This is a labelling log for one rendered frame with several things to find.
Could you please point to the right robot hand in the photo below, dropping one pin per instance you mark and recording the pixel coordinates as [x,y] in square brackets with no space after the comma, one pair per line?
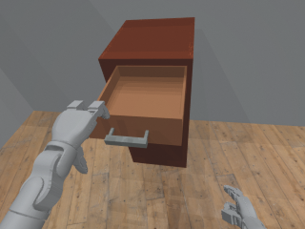
[235,213]

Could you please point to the left robot forearm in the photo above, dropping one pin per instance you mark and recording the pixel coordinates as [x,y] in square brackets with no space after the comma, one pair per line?
[42,190]

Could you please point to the left robot hand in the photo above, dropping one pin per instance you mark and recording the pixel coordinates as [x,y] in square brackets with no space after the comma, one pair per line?
[74,126]

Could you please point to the handle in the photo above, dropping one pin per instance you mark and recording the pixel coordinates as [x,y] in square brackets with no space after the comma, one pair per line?
[127,141]

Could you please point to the right robot forearm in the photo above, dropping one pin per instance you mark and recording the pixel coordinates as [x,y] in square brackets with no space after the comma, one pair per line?
[252,223]

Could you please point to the drawer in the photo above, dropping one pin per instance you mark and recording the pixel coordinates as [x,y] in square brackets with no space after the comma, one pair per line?
[144,98]

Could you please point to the cabinet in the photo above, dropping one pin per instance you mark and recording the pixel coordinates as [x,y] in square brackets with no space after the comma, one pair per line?
[155,42]

